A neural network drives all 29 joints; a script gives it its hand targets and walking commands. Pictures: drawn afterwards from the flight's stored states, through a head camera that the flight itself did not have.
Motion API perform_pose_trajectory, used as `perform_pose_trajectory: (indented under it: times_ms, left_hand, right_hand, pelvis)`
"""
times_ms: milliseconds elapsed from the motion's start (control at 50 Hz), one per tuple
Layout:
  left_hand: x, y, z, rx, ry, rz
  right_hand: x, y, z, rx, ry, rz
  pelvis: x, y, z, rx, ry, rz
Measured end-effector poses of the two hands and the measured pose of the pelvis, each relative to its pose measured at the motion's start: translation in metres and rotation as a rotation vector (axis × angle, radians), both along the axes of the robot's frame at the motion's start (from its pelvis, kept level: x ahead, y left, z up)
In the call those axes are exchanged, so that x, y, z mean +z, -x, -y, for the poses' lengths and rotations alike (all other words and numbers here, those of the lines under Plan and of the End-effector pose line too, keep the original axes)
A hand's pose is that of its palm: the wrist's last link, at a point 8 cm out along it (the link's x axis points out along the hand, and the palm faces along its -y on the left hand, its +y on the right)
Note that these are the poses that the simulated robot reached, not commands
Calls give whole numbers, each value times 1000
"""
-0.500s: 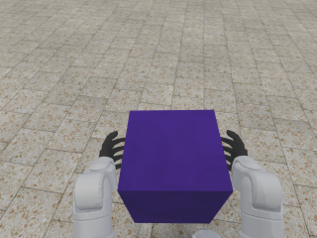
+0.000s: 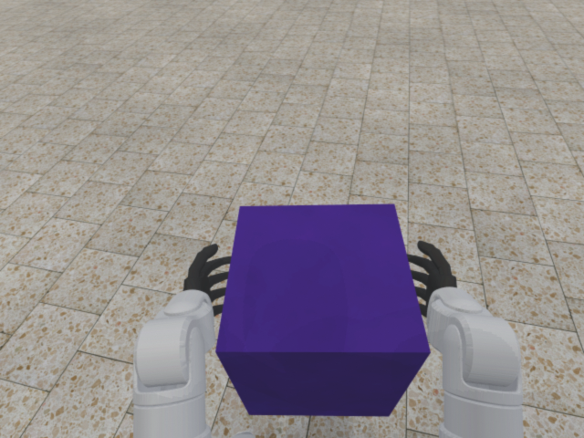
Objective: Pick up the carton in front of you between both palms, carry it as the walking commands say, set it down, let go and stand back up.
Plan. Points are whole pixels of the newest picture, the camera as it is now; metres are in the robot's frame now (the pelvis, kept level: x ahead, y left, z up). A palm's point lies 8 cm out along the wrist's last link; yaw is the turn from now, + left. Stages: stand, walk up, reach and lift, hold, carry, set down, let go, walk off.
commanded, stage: carry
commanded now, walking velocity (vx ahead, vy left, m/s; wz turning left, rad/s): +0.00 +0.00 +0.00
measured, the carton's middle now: (317, 315) +0.28 +0.00 +0.02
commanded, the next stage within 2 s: none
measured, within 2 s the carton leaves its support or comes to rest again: neither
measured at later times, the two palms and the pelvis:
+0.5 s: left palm (223, 182) +0.50 +0.16 +0.08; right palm (396, 183) +0.49 -0.14 +0.08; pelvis +0.24 +0.02 -0.01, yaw -2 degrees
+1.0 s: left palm (230, 174) +0.54 +0.15 +0.07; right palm (394, 171) +0.53 -0.15 +0.07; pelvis +0.27 +0.01 -0.02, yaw -1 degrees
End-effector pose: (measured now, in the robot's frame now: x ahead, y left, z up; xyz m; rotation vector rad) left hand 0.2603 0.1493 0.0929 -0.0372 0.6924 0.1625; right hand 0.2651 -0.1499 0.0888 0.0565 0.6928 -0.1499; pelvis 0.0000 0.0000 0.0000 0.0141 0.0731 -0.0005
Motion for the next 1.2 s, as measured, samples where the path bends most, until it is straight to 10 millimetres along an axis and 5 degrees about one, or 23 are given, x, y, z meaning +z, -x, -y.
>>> perform_pose_trajectory:
  times_ms: [80, 180, 300, 600, 840, 1200]
  left_hand:
    - [-3, -60, -10, -18, 8, 23]
    - [-32, -133, -28, -28, 44, -11]
    - [-44, -176, -28, -49, 54, -108]
    - [-4, -270, -4, -55, 1, 16]
    - [-21, -285, -5, -27, 17, -22]
    - [-20, -262, -5, -36, 11, -26]
  right_hand:
    - [-1, -55, -10, -19, 7, 23]
    - [-21, -122, -28, -28, 41, -11]
    - [-30, -160, -28, -49, 51, -109]
    - [-5, -255, -4, -50, 0, 16]
    - [-16, -278, -5, -24, 13, -22]
    - [-17, -252, -5, -23, 17, -26]
  pelvis:
    - [-9, -58, -14, -4, 7, 6]
    - [-26, -122, -33, -27, -1, 17]
    - [-8, -163, -38, -42, 26, 4]
    - [-12, -265, -16, -21, 20, 19]
    - [-17, -280, -10, -14, 16, 6]
    - [-15, -262, -11, -13, 15, 35]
